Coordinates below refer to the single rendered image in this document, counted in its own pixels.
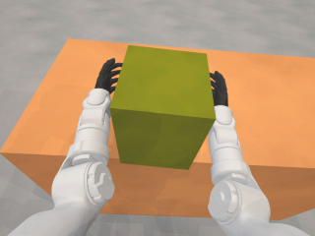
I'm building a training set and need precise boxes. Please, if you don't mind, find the robot left forearm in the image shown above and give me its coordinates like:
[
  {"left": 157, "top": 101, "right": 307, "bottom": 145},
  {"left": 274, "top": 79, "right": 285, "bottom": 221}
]
[{"left": 51, "top": 88, "right": 111, "bottom": 199}]

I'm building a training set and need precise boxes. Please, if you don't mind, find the right robot hand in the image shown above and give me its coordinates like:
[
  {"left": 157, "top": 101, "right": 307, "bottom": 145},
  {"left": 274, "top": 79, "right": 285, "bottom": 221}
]
[{"left": 210, "top": 71, "right": 228, "bottom": 107}]

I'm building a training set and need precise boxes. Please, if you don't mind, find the carton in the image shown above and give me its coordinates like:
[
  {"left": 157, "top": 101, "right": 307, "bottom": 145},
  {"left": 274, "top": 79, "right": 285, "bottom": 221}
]
[{"left": 109, "top": 45, "right": 217, "bottom": 170}]

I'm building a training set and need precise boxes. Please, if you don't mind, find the right robot upper arm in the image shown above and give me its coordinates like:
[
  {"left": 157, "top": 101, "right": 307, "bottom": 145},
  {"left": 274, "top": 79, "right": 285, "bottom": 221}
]
[{"left": 208, "top": 179, "right": 310, "bottom": 236}]

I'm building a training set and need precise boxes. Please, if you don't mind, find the left robot upper arm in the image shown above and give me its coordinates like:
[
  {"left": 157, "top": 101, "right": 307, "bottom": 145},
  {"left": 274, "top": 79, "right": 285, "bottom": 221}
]
[{"left": 7, "top": 160, "right": 115, "bottom": 236}]

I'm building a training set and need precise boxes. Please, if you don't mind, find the robot right forearm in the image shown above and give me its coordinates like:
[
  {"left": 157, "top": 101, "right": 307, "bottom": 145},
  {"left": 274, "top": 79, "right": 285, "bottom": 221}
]
[{"left": 208, "top": 105, "right": 263, "bottom": 193}]

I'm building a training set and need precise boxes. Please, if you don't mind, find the pedestal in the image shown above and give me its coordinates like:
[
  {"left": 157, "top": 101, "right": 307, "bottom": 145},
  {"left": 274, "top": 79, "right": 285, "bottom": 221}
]
[{"left": 0, "top": 38, "right": 315, "bottom": 220}]

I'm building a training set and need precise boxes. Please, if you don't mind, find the left robot hand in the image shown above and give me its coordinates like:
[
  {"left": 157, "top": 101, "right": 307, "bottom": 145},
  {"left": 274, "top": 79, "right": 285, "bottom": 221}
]
[{"left": 94, "top": 58, "right": 123, "bottom": 94}]

